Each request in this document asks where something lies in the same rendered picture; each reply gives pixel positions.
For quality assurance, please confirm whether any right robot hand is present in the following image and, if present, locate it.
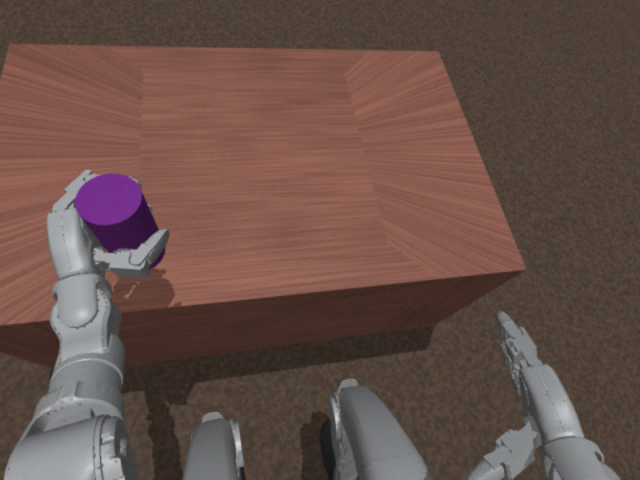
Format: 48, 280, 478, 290
466, 310, 585, 480

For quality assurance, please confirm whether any left robot arm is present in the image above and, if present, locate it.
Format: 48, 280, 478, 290
3, 273, 138, 480

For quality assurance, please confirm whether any can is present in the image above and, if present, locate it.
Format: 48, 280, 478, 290
75, 173, 165, 270

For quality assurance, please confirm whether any left robot hand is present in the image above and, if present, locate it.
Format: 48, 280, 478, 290
46, 170, 170, 281

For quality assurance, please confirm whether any right robot arm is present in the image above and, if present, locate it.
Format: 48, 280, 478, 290
541, 437, 621, 480

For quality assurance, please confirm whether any right robot foot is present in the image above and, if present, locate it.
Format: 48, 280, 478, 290
320, 419, 336, 480

